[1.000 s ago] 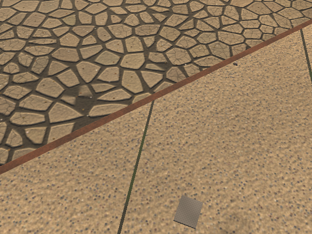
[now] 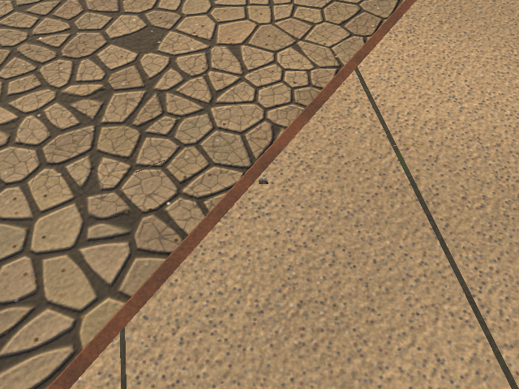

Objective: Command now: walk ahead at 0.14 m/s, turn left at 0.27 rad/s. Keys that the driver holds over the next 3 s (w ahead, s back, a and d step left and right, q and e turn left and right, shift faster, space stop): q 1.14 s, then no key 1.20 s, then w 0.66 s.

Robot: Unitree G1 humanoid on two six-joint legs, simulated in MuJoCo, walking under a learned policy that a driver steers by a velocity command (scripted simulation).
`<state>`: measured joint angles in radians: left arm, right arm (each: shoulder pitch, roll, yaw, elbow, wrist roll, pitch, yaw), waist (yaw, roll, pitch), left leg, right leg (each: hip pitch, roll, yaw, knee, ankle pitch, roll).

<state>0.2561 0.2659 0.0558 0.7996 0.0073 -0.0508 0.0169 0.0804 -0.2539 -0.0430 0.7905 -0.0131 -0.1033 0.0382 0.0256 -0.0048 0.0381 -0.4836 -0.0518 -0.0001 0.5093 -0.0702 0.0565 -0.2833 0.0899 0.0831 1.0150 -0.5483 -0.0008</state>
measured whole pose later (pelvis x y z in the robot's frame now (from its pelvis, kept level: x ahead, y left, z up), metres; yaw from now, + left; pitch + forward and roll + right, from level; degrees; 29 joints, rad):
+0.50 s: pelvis +0.06 -0.04 +0.02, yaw +17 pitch +2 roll +1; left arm 0.21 0.25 0.06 0.70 0.02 -0.01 0.04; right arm 0.19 -0.34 -0.10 0.69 0.01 0.04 -0.02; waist 0.00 0.05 0.00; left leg -0.59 -0.10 -0.11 1.10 -0.41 -0.05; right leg -0.29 -0.02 0.01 0.47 -0.22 -0.01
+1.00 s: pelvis +0.05 +0.01 +0.02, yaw +34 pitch +4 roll -2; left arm 0.22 0.33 0.08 0.69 0.05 -0.07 0.05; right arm 0.26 -0.26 -0.06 0.63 -0.04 -0.10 0.06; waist 0.02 -0.01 -0.01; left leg -0.26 -0.04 -0.06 0.41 -0.22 0.06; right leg -0.58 0.00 0.05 1.08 -0.32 0.06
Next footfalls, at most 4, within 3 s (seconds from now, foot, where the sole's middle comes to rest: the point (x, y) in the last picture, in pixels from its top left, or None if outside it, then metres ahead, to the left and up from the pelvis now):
0.36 right None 0.15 -0.14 -0.76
0.78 left None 0.03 0.10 -0.76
1.26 right None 0.21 -0.05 -0.76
1.52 left None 0.02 0.11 -0.76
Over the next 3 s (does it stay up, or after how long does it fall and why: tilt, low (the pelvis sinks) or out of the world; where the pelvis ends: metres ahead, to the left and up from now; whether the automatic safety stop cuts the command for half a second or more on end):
stays up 0.21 0.18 0.02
